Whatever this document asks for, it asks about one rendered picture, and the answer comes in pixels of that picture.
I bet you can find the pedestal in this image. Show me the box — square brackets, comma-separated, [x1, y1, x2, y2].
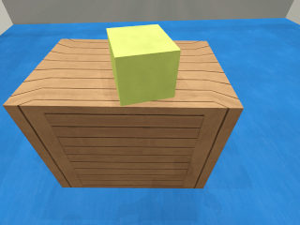
[3, 38, 244, 188]

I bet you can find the carton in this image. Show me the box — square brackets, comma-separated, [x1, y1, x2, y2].
[106, 24, 181, 106]

